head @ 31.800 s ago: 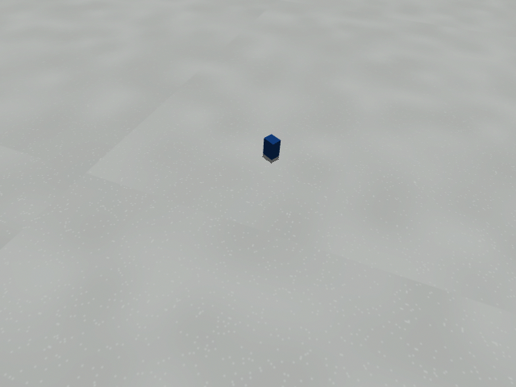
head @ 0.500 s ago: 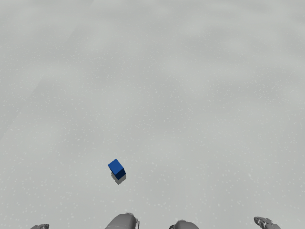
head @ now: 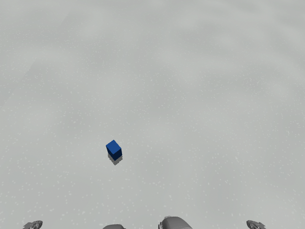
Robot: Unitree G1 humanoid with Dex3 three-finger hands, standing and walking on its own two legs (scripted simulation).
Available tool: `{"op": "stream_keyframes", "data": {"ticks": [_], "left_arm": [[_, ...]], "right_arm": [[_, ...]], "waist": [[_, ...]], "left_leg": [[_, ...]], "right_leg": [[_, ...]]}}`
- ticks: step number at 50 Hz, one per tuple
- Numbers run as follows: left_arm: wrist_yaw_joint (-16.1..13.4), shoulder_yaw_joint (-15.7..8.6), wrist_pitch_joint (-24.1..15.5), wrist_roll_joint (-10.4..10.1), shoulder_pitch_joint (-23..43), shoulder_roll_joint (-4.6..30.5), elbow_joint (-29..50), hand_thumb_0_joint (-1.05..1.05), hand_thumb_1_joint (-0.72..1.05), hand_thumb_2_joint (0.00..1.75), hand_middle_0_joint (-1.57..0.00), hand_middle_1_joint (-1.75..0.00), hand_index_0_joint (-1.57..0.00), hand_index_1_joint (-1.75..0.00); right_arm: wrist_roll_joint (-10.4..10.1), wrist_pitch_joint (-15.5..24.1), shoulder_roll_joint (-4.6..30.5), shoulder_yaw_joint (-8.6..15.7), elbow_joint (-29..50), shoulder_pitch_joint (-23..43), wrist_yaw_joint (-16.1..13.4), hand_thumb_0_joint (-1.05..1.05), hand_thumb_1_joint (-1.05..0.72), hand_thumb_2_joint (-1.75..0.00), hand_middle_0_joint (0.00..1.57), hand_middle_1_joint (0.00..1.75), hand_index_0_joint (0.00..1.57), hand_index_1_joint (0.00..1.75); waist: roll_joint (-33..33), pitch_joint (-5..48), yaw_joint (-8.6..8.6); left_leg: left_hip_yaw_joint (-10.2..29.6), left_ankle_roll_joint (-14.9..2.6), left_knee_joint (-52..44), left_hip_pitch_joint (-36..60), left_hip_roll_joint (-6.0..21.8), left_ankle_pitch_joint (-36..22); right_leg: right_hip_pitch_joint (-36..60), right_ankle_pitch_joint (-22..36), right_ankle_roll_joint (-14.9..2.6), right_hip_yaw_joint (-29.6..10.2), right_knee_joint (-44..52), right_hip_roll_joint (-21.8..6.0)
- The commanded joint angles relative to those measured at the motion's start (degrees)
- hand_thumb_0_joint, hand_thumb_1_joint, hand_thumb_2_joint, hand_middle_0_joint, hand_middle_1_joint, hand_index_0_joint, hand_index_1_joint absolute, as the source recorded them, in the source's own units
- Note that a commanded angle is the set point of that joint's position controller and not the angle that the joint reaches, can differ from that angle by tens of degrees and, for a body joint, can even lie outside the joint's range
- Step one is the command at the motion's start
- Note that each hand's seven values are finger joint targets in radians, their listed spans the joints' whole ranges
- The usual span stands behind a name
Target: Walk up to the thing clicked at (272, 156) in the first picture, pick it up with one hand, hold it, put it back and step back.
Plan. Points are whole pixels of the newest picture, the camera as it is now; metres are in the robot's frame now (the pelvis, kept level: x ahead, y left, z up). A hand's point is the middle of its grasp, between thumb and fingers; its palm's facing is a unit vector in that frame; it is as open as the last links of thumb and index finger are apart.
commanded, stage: step back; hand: left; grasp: from the side
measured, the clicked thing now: (114, 150) +0.59 +0.20 -0.71
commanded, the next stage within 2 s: none
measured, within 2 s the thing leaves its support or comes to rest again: neither
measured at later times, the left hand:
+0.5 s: hand out of the picture +0.01 +0.27 -0.15, palm faces +0.00 -0.93 -0.37, open 7.4 cm
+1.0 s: hand out of the picture -0.23 +0.23 -0.15, palm faces -0.07 -0.91 -0.40, open 7.4 cm
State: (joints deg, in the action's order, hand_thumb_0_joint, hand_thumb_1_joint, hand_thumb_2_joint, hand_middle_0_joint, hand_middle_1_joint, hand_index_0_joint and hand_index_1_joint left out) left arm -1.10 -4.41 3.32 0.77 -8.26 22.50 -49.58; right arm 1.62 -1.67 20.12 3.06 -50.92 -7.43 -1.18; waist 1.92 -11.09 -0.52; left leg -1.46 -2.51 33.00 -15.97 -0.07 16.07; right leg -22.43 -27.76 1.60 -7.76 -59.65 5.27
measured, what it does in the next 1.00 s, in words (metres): walks backwards: right foot, then left foot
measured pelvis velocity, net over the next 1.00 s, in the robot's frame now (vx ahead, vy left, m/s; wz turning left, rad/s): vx -0.31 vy -0.04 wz -0.10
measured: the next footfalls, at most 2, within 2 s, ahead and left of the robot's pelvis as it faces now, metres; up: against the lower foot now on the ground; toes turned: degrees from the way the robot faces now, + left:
right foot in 0.10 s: -0.01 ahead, -0.13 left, +0.00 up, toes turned +1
left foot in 0.46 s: -0.10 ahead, +0.11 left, +0.00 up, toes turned -2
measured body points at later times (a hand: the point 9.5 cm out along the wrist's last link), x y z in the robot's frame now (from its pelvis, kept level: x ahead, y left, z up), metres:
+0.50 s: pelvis -0.14 +0.01 -0.02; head -0.08 +0.03 +0.43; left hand +0.01 +0.32 -0.13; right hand -0.05 -0.31 -0.13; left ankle -0.14 +0.11 -0.73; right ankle -0.05 -0.12 -0.73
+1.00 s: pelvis -0.31 -0.04 -0.01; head -0.27 -0.06 +0.44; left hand -0.23 +0.28 -0.12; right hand -0.20 -0.36 -0.13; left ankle -0.21 +0.10 -0.69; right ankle -0.32 -0.15 -0.73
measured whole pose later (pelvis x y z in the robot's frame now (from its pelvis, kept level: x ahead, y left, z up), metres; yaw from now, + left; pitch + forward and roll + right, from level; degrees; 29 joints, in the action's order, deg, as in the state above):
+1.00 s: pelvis -0.31 -0.04 -0.01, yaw -5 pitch -3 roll +2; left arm 1.6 -4.1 3.7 2.4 -13.9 20.7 -48.7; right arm 1.1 -3.8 22.8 3.7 -48.1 -7.5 -1.6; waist -1.0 -8.1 -2.9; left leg 5.3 0.3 54.9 -30.4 -2.6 25.6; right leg -15.0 -21.8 -1.3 -3.3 -39.9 0.2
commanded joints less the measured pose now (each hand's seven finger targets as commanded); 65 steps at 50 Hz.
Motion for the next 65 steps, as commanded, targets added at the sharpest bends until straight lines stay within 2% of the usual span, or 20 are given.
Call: {"op": "stream_keyframes", "data": {"ticks": [1, 5, 7, 8, 12, 19, 22, 24, 26, 29, 37, 41, 44, 46, 47, 51, 58, 62, 64, 65], "left_arm": [[-0.3, -2.5, -2.5, 0.4, 0.0, 8.3, 5.4, 0.0, 0.9, 0.9, -0.2, -0.3, -0.2, -0.3], [-0.4, -3.1, -3.4, 1.3, -7.0, 9.5, 2.2, 0.0, 0.9, 0.9, -0.2, -0.3, -0.2, -0.3], [0.0, -4.7, -3.2, 1.2, -3.2, 16.8, 4.0, 0.0, 0.9, 0.9, -0.2, -0.3, -0.2, -0.3], [-0.2, -4.9, -3.4, 1.9, 0.4, 19.3, 6.4, 0.0, 0.9, 0.9, -0.2, -0.3, -0.2, -0.3], [-0.7, -3.7, -3.2, 1.0, 2.7, 11.9, 8.4, 0.0, 0.9, 0.9, -0.2, -0.3, -0.2, -0.3], [-0.9, -3.5, -1.6, 1.4, -0.6, 11.4, 10.2, 0.0, 0.9, 0.9, -0.2, -0.3, -0.2, -0.3], [-0.3, -2.6, -0.3, 0.4, 1.4, 11.2, 10.9, 0.0, 0.9, 0.9, -0.2, -0.3, -0.2, -0.3], [-0.3, -2.1, 0.0, 0.1, -1.4, 7.9, 10.9, 0.0, 0.9, 0.9, -0.2, -0.3, -0.2, -0.3], [-1.3, -3.7, -0.1, 1.2, 4.2, 11.9, 10.5, 0.0, 0.9, 0.9, -0.2, -0.3, -0.2, -0.3], [-0.2, -3.8, 0.1, -0.1, -2.4, 10.8, 7.4, 0.0, 0.9, 0.9, -0.2, -0.3, -0.2, -0.3], [0.3, -3.1, -0.9, 0.9, -1.4, 9.5, 8.4, 0.0, 0.9, 0.9, -0.2, -0.3, -0.2, -0.3], [1.1, -3.0, -1.0, 0.8, -6.4, 9.7, 5.7, 0.0, 0.9, 0.9, -0.2, -0.3, -0.2, -0.3], [1.3, -3.9, -1.2, 1.2, -13.8, 10.0, 1.8, 0.0, 0.9, 0.9, -0.2, -0.3, -0.2, -0.3], [1.7, -6.0, -1.1, 2.1, -8.7, 18.5, 5.2, 0.0, 0.9, 0.9, -0.2, -0.3, -0.2, -0.3], [1.3, -6.5, -1.0, 2.6, -3.0, 22.8, 7.2, 0.0, 0.9, 0.9, -0.2, -0.3, -0.2, -0.3], [0.3, -4.2, -1.6, 1.8, 7.2, 12.2, 9.2, 0.0, 0.9, 0.9, -0.2, -0.3, -0.2, -0.3], [-0.9, -4.1, -0.7, 2.3, -2.4, 11.1, 9.6, 0.0, 0.9, 0.9, -0.2, -0.3, -0.2, -0.3], [-0.2, -2.9, 0.3, 1.0, -1.2, 11.8, 10.3, 0.0, 0.9, 0.9, -0.2, -0.3, -0.2, -0.3], [0.1, -1.6, 0.0, 0.2, -1.7, 7.9, 10.7, 0.0, 0.9, 0.9, -0.2, -0.3, -0.2, -0.3], [-0.8, -2.8, 0.0, 0.5, 4.0, 10.6, 11.3, 0.0, 0.9, 0.9, -0.2, -0.3, -0.2, -0.3]], "right_arm": [[-0.5, 0.6, 15.6, 4.0, 4.6, -1.9, -0.7, 0.0, -0.9, -0.9, 0.2, 0.3, 0.2, 0.3], [-1.8, -0.3, 14.3, 3.3, 6.0, 2.4, -0.1, 0.0, -0.9, -0.9, 0.2, 0.3, 0.2, 0.3], [-2.2, -0.4, 10.9, 2.3, 7.4, 4.0, -0.2, 0.0, -0.9, -0.9, 0.2, 0.3, 0.2, 0.3], [-1.7, -0.8, 12.3, 3.3, 6.6, 3.6, -1.0, 0.0, -0.9, -0.9, 0.2, 0.3, 0.2, 0.3], [-2.1, -0.3, 12.6, 2.6, 4.1, -0.6, -0.6, 0.0, -0.9, -0.9, 0.2, 0.3, 0.2, 0.3], [-1.2, 0.9, 11.2, 2.0, 5.1, -3.4, -1.1, 0.0, -0.9, -0.9, 0.2, 0.3, 0.2, 0.3], [0.1, 1.7, 11.6, 3.3, 3.3, -6.9, -0.6, 0.0, -0.9, -0.9, 0.2, 0.3, 0.2, 0.3], [1.4, 1.8, 20.2, 5.0, 5.2, -2.3, -0.2, 0.0, -0.9, -0.9, 0.2, 0.3, 0.2, 0.3], [0.8, 2.1, 22.3, 5.7, 6.3, -0.6, -0.4, 0.0, -0.9, -0.9, 0.2, 0.3, 0.2, 0.3], [1.1, 2.4, 15.4, 3.7, 7.4, 5.4, -0.6, 0.0, -0.9, -0.9, 0.2, 0.3, 0.2, 0.3], [0.0, 2.0, 15.1, 4.4, 7.5, -4.0, -0.9, 0.0, -0.9, -0.9, 0.2, 0.3, 0.2, 0.3], [0.5, 0.8, 17.6, 4.7, 9.2, -0.9, -0.5, 0.0, -0.9, -0.9, 0.2, 0.3, 0.2, 0.3], [-0.3, -0.4, 17.0, 4.1, 9.9, 2.6, -0.2, 0.0, -0.9, -0.9, 0.2, 0.3, 0.2, 0.3], [-0.9, -0.3, 11.4, 2.8, 11.4, 2.5, -0.7, 0.0, -0.9, -0.9, 0.2, 0.3, 0.2, 0.3], [-0.5, -0.4, 14.0, 4.2, 10.8, 4.3, -1.8, 0.0, -0.9, -0.9, 0.2, 0.3, 0.2, 0.3], [-1.5, -0.3, 12.9, 2.9, 5.3, -4.8, -1.0, 0.0, -0.9, -0.9, 0.2, 0.3, 0.2, 0.3], [-0.3, 1.8, 11.0, 1.7, 7.1, -3.7, -1.4, 0.0, -0.9, -0.9, 0.2, 0.3, 0.2, 0.3], [0.0, 2.0, 11.9, 3.0, 3.7, -10.5, -1.1, 0.0, -0.9, -0.9, 0.2, 0.3, 0.2, 0.3], [1.2, 1.6, 20.1, 4.8, 5.0, -6.2, -0.8, 0.0, -0.9, -0.9, 0.2, 0.3, 0.2, 0.3], [1.1, 1.6, 23.9, 5.2, 6.1, -5.6, -0.6, 0.0, -0.9, -0.9, 0.2, 0.3, 0.2, 0.3]], "waist": [[-11.5, 14.9, 2.41], [-6.8, 18.1, -0.86], [11.5, 14.1, -1.51], [15.2, 11.6, -2.21], [5.7, 10.9, 0.22], [10.6, 15.6, -1.13], [7.0, 15.6, 0.74], [-13.2, 13.5, -0.96], [-13.6, 9.5, 2.71], [-9.1, 7.6, -3.04], [-11.2, 14.7, 2.91], [-15.4, 17.3, 1.38], [-11.7, 18.0, -2.76], [11.7, 11.0, -2.84], [16.0, 6.7, -4.44], [6.6, 4.2, 3.06], [10.2, 13.1, -3.04], [5.8, 18.1, -0.6], [-14.3, 16.5, -1.83], [-16.6, 14.3, 2.56]], "left_leg": [[12.5, -10.07, -1.5, 16.8, 13.8, -33.0], [9.4, -4.71, 5.0, 6.1, 9.8, -20.3], [3.3, 1.61, 18.5, -8.9, -4.4, 9.8], [7.7, 2.62, 31.2, -6.3, -4.3, 21.8], [10.2, 2.69, 36.0, -9.7, -7.5, 14.7], [4.4, 3.34, 6.1, -7.7, -1.2, 11.9], [4.1, 1.83, -11.4, 4.8, -0.8, -8.9], [29.6, -6.28, -14.5, 12.0, 18.4, -17.1], [34.3, -15.19, -16.9, -5.5, 25.4, -13.7], [14.5, -7.26, -12.5, -1.2, 12.3, -19.0], [13.4, -11.68, -6.9, 15.3, 14.3, -24.7], [12.8, -9.58, -6.3, 8.5, 14.3, -16.2], [10.6, -5.08, -1.3, -1.4, 11.3, -8.0], [4.8, 2.13, 17.7, -18.1, -5.7, 15.4], [8.8, 3.41, 30.5, -13.2, -4.0, 19.6], [10.5, 2.85, 38.4, -11.3, -8.1, 7.5], [3.7, 4.04, 10.4, -12.8, -2.3, 13.6], [2.8, 1.15, -12.4, 3.5, -1.1, -7.2], [27.7, -8.14, -12.1, 12.5, 17.9, -17.6], [33.3, -15.97, -13.6, -0.6, 25.2, -18.2]], "right_leg": [[-0.8, 0.5, -0.54, 3.9, 18.1, -4.0], [14.9, 23.1, -3.35, 3.0, 37.1, -5.0], [13.1, 33.5, -15.26, -18.4, 38.0, -21.3], [3.9, 37.6, -21.38, -26.1, 39.1, -28.4], [9.5, 44.0, -14.22, -7.2, 33.4, -16.9], [22.7, 43.4, -12.77, -6.2, 28.1, -17.0], [12.4, 31.6, -7.73, -3.1, 21.6, -12.6], [-10.0, -5.1, -3.02, 2.6, 5.7, 1.9], [-2.7, -8.1, -2.12, -5.0, -11.2, -0.3], [-6.9, 1.8, -2.47, -6.4, -17.0, 2.5], [-5.9, -1.6, 1.67, -0.4, 1.8, -1.5], [5.3, 0.4, -0.35, 5.4, 18.8, -4.2], [15.9, 10.9, -3.4, 6.4, 34.6, -4.4], [8.7, 0.2, -11.49, -20.1, 42.5, -21.2], [-6.8, -0.8, -19.19, -28.6, 47.2, -30.3], [-4.1, 15.7, -10.15, -2.2, 38.5, -15.1], [22.0, 37.8, -12.93, -3.5, 28.7, -19.2], [15.9, 33.3, -8.31, -1.3, 20.4, -16.2], [-8.1, -3.0, -2.9, 8.3, 6.6, -3.2], [-3.2, -10.8, -1.64, 2.4, -3.1, -4.4]]}}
